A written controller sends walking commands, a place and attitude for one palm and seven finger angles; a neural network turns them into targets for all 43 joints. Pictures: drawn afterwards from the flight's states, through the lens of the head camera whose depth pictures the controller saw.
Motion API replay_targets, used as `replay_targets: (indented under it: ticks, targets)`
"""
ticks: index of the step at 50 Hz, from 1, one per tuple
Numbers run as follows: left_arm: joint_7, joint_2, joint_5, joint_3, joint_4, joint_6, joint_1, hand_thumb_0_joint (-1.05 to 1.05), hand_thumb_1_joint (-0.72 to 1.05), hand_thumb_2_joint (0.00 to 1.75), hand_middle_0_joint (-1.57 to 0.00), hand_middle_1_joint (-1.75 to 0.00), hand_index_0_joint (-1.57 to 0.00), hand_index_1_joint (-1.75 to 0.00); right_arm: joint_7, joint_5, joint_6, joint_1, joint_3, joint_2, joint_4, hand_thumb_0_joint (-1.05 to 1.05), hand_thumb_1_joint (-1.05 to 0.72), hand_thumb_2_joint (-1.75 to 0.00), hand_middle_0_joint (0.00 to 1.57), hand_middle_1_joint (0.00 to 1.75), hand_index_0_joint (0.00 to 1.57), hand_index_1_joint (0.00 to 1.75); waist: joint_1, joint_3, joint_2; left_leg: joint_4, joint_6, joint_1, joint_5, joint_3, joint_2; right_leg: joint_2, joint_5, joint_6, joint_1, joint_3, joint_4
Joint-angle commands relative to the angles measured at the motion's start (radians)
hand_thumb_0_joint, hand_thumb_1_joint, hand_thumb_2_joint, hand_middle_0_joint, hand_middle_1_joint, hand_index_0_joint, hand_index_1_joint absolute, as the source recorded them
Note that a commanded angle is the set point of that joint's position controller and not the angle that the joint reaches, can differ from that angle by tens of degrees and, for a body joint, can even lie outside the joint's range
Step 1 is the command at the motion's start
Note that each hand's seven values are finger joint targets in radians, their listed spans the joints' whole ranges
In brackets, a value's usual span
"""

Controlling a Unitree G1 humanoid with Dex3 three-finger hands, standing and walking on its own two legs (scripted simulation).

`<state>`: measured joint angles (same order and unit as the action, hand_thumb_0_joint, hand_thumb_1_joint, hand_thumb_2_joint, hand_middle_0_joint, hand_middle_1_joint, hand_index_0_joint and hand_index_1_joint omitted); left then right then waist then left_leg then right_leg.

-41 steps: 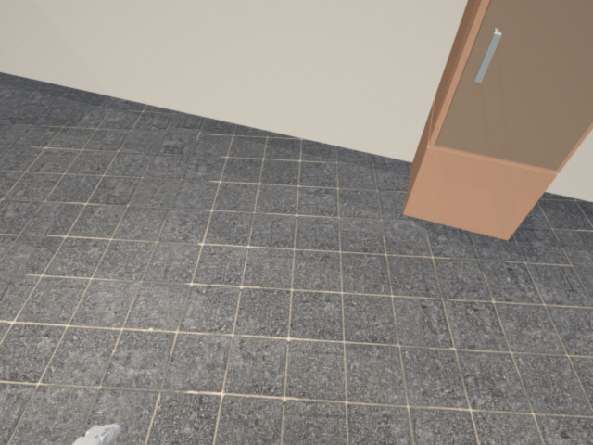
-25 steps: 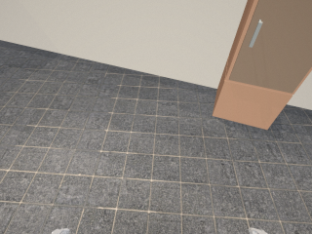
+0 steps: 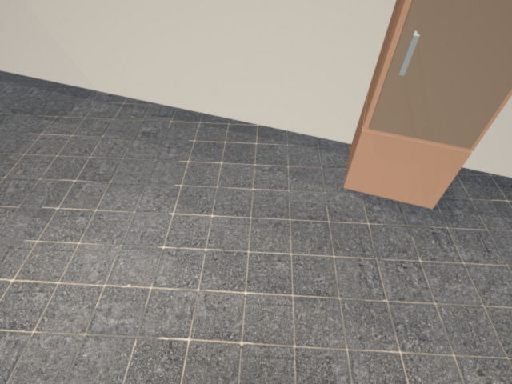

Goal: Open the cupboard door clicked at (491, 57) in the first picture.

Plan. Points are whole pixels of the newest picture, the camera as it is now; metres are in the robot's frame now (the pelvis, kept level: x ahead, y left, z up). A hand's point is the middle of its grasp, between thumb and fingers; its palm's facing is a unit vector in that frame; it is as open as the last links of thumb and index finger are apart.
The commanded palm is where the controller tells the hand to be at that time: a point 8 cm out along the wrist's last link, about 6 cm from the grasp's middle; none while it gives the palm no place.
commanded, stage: stand and wait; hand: left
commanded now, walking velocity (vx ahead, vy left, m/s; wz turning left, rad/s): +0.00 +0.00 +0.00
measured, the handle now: (408, 53) +1.19 -0.49 +0.00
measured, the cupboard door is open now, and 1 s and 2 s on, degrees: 0 0 0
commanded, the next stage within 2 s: look at it before walking up in 0.26 s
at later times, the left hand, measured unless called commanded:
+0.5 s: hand out of the picture +0.07 +0.24 -0.16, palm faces -0.03 -0.94 -0.33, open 7.3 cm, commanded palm none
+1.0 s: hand out of the picture +0.08 +0.24 -0.16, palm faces -0.03 -0.94 -0.34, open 7.3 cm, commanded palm none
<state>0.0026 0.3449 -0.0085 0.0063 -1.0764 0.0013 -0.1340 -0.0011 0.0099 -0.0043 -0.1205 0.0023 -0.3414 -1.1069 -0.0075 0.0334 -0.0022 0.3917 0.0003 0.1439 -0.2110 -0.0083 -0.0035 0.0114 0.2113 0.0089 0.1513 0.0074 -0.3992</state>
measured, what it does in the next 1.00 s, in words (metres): stands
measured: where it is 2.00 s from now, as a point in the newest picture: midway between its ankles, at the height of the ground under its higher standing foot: outside the picture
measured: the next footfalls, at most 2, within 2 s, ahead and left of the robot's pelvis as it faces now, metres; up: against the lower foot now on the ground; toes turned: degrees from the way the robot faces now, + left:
left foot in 1.86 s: +0.05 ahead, +0.10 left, +0.00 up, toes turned -25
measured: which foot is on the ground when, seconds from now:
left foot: down 0.00-1.00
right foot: down 0.00-1.00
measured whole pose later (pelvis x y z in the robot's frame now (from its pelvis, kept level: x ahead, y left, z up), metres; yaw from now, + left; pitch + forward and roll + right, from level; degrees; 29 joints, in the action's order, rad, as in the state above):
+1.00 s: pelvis +0.01 +0.00 +0.00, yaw +0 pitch -1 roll +0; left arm 0.00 0.34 -0.01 0.00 -1.08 0.00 -0.13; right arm 0.00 0.01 -0.01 -0.10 0.00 -0.34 -1.11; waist 0.00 0.04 0.00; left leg 0.36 0.01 0.14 -0.20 -0.01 0.00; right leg 0.00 0.20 0.00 0.15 0.01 -0.37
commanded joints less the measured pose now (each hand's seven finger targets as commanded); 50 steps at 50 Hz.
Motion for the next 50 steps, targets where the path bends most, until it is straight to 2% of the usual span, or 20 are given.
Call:
replay_targets:
  ticks: [1, 2, 9, 15, 20, 26, 29, 37, 42, 47, 48, 50]
  targets:
    - [-0.014, 0.206, -0.002, -0.040, 0.061, 0.023, 0.047, 0.00, 0.90, 0.90, -0.20, -0.30, -0.20, -0.30, 0.010, -0.001, -0.027, 0.059, -0.042, -0.205, 0.064, 0.00, -0.90, -0.90, 0.20, 0.30, 0.20, 0.30, 0.009, -0.047, -0.007, -0.074, -0.030, 0.007, 0.074, -0.093, 0.114, 0.110, -0.042, -0.037, 0.009, 0.099, 0.083]
    - [-0.013, 0.205, -0.002, -0.041, 0.060, 0.023, 0.049, 0.00, 0.90, 0.90, -0.20, -0.30, -0.20, -0.30, 0.010, 0.000, -0.026, 0.058, -0.042, -0.205, 0.062, 0.00, -0.90, -0.90, 0.20, 0.30, 0.20, 0.30, 0.009, -0.034, -0.006, -0.077, -0.029, 0.015, 0.063, -0.093, 0.112, 0.110, -0.027, -0.037, 0.017, 0.102, 0.089]
    - [-0.013, 0.202, -0.003, -0.042, 0.060, 0.025, 0.044, 0.00, 0.90, 0.90, -0.20, -0.30, -0.20, -0.30, 0.009, -0.002, -0.027, 0.049, -0.044, -0.203, 0.058, 0.00, -0.90, -0.90, 0.20, 0.30, 0.20, 0.30, 0.007, -0.056, -0.020, -0.071, -0.028, 0.002, 0.082, -0.094, 0.114, 0.109, -0.040, -0.038, 0.014, 0.106, 0.090]
    - [-0.013, 0.201, -0.003, -0.041, 0.056, 0.023, 0.039, 0.00, 0.90, 0.90, -0.20, -0.30, -0.20, -0.30, 0.009, -0.002, -0.028, 0.049, -0.041, -0.204, 0.055, 0.00, -0.90, -0.90, 0.20, 0.30, 0.20, 0.30, 0.009, -0.048, 0.002, -0.081, -0.028, 0.012, 0.069, -0.095, 0.118, 0.107, -0.033, -0.036, 0.015, 0.100, 0.087]
    - [-0.014, 0.200, -0.003, -0.042, 0.052, 0.025, 0.036, 0.00, 0.90, 0.90, -0.20, -0.30, -0.20, -0.30, 0.011, -0.003, -0.031, 0.045, -0.041, -0.204, 0.052, 0.00, -0.90, -0.90, 0.20, 0.30, 0.20, 0.30, 0.009, -0.078, 0.002, -0.076, -0.028, -0.007, 0.117, -0.095, 0.122, 0.109, -0.091, -0.036, -0.007, 0.094, 0.075]
    - [-0.014, 0.200, -0.003, -0.040, 0.047, 0.025, 0.036, 0.00, 0.90, 0.90, -0.20, -0.30, -0.20, -0.30, 0.011, -0.003, -0.029, 0.053, -0.040, -0.205, 0.052, 0.00, -0.90, -0.90, 0.20, 0.30, 0.20, 0.30, 0.009, -0.052, 0.000, -0.078, -0.027, -0.005, 0.119, -0.092, 0.121, 0.110, -0.100, -0.035, 0.003, 0.094, 0.082]
    - [-0.015, 0.202, -0.003, -0.042, 0.047, 0.027, 0.034, 0.00, 0.90, 0.90, -0.20, -0.30, -0.20, -0.30, 0.011, -0.004, -0.028, 0.051, -0.040, -0.205, 0.052, 0.00, -0.90, -0.90, 0.20, 0.30, 0.20, 0.30, 0.009, -0.060, -0.012, -0.074, -0.026, -0.011, 0.130, -0.093, 0.121, 0.110, -0.112, -0.037, -0.004, 0.095, 0.085]
    - [-0.013, 0.203, -0.003, -0.040, 0.048, 0.025, 0.041, 0.00, 0.90, 0.90, -0.20, -0.30, -0.20, -0.30, 0.011, -0.002, -0.028, 0.057, -0.040, -0.208, 0.055, 0.00, -0.90, -0.90, 0.20, 0.30, 0.20, 0.30, 0.008, -0.059, 0.004, -0.084, -0.025, -0.014, 0.120, -0.095, 0.121, 0.108, -0.093, -0.035, -0.002, 0.094, 0.088]
    - [-0.014, 0.204, -0.003, -0.042, 0.050, 0.028, 0.037, 0.00, 0.90, 0.90, -0.20, -0.30, -0.20, -0.30, 0.012, -0.003, -0.030, 0.059, -0.039, -0.206, 0.056, 0.00, -0.90, -0.90, 0.20, 0.30, 0.20, 0.30, 0.010, -0.087, 0.000, -0.076, -0.025, -0.032, 0.170, -0.091, 0.124, 0.114, -0.156, -0.036, -0.028, 0.090, 0.082]
    - [-0.013, 0.207, -0.003, -0.042, 0.052, 0.026, 0.041, 0.00, 0.90, 0.90, -0.20, -0.30, -0.20, -0.30, 0.014, -0.003, -0.030, 0.062, -0.039, -0.209, 0.056, 0.00, -0.90, -0.90, 0.20, 0.30, 0.20, 0.30, 0.011, -0.069, 0.005, -0.074, -0.024, -0.036, 0.174, -0.083, 0.126, 0.110, -0.167, -0.038, -0.015, 0.096, 0.080]
    - [-0.013, 0.197, -0.004, -0.044, 0.057, 0.021, 0.039, 0.00, 0.90, 0.90, -0.20, -0.30, -0.20, -0.30, 0.017, -0.002, -0.028, 0.053, -0.040, -0.198, 0.057, 0.00, -0.90, -0.90, 0.20, 0.30, 0.20, 0.30, 0.008, -0.076, 0.002, -0.056, -0.021, -0.046, 0.190, -0.069, 0.130, 0.109, -0.205, -0.039, -0.008, 0.100, 0.066]
    - [-0.018, 0.114, -0.003, -0.033, 0.056, -0.001, -0.003, 0.00, 0.90, 0.90, -0.20, -0.30, -0.20, -0.30, 0.021, 0.000, -0.013, 0.002, -0.029, -0.106, 0.056, 0.00, -0.90, -0.90, 0.20, 0.30, 0.20, 0.30, 0.004, -0.084, -0.008, -0.005, -0.006, -0.052, 0.221, -0.029, 0.134, 0.108, -0.280, -0.030, 0.016, 0.107, 0.019]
